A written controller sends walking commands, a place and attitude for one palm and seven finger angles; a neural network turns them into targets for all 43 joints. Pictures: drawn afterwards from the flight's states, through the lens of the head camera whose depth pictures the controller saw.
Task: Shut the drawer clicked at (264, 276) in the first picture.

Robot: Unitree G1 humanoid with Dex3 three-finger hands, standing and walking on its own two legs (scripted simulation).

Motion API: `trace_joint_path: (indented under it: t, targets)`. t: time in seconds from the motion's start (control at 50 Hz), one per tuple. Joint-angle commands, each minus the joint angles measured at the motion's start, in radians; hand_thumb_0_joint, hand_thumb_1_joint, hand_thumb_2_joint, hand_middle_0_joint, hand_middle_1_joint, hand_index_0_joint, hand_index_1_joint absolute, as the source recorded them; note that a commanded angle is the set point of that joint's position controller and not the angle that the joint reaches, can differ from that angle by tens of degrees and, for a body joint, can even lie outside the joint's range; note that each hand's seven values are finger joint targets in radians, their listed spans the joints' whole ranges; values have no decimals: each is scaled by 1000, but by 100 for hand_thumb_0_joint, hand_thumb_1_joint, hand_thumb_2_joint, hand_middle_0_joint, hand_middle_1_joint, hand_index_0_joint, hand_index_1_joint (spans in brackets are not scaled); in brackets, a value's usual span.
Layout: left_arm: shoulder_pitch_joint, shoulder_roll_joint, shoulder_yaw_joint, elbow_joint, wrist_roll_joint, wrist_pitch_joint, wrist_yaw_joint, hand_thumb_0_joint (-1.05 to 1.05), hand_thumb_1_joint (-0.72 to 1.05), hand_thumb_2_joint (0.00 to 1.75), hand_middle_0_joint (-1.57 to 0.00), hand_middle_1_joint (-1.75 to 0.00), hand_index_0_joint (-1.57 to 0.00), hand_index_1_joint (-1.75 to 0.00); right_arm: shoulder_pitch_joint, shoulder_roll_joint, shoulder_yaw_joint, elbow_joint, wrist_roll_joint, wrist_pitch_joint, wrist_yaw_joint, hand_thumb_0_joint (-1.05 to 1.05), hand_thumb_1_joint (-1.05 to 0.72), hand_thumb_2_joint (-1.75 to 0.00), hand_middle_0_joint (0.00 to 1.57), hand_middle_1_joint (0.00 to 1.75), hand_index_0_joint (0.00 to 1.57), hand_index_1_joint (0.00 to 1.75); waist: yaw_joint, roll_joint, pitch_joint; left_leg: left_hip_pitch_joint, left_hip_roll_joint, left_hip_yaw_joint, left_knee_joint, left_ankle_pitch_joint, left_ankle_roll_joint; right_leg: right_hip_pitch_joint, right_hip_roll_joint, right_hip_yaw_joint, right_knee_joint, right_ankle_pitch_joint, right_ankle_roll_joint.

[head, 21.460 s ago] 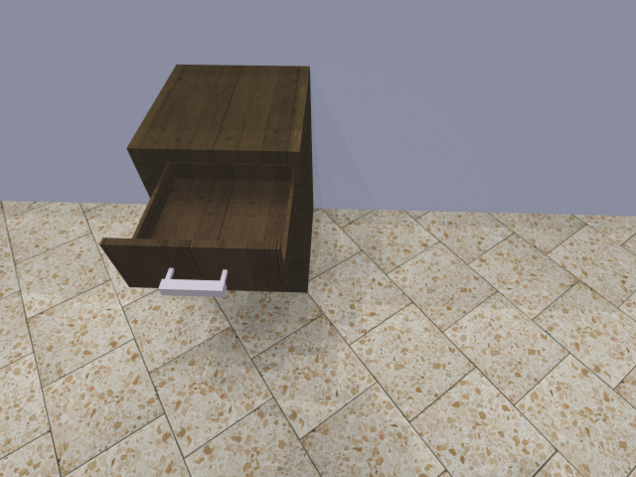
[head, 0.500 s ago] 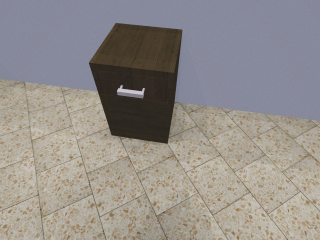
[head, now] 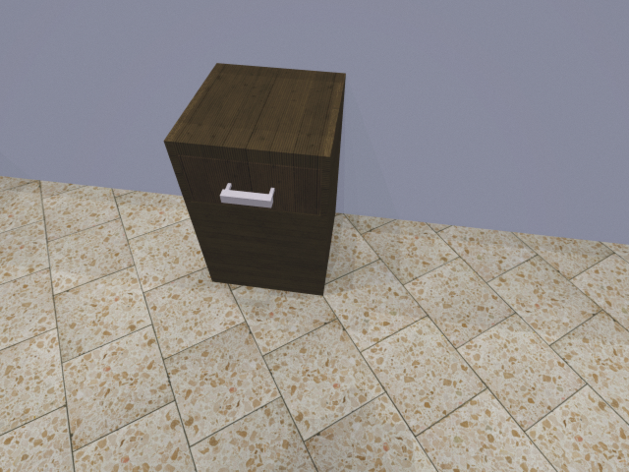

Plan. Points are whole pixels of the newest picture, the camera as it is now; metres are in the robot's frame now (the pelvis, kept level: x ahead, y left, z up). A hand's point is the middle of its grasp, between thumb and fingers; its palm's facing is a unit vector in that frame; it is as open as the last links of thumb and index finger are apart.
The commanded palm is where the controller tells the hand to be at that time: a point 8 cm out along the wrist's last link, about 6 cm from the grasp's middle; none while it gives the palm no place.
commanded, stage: let the arm hang, fingers relaxed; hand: left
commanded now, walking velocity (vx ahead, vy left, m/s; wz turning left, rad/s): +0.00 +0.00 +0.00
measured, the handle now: (248, 193) +0.83 +0.22 -0.25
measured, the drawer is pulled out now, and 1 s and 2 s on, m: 0.00 0.00 0.00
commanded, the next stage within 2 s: look to check the result in 0.02 s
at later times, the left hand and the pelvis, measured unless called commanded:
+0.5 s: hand out of the picture +0.00 +0.14 -0.18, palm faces +0.05 -0.99 -0.16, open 7.4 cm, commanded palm none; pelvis +0.02 -0.02 +0.00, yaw +0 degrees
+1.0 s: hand out of the picture +0.00 +0.13 -0.17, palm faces +0.05 -0.98 -0.18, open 7.4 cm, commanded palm none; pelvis +0.03 -0.03 +0.00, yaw +0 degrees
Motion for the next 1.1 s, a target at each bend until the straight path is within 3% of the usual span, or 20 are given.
trace_joint_path:
  t: [0.0,0.12,0.24,1.08]
  targets:
    - [83,84,20,-12,3,-7,8,0,90,90,-20,-30,-20,-30,91,-78,-14,-10,0,-13,-8,0,-90,-90,20,30,20,30,5,15,32,-9,103,-108,-71,100,23,-33,-97,109,-83,39,-21]
    - [92,78,21,-10,4,-9,11,0,90,90,-20,-30,-20,-30,97,-75,-15,-7,2,-13,-11,0,-90,-90,20,30,20,30,5,-10,27,3,104,-105,-58,131,23,-24,-96,105,-78,73,-23]
    - [99,68,22,-5,4,-10,13,0,90,90,-20,-30,-20,-30,99,-66,-13,0,2,-14,-13,0,-90,-90,20,30,20,30,4,14,34,9,104,-99,-57,141,21,-22,-98,107,-80,88,-24]
    - [127,56,28,-1,1,-14,17,0,90,90,-20,-30,-20,-30,115,-52,-10,11,0,-12,-22,0,-90,-90,20,30,20,30,8,7,35,29,104,-74,-42,169,9,8,-98,105,-81,195,-26]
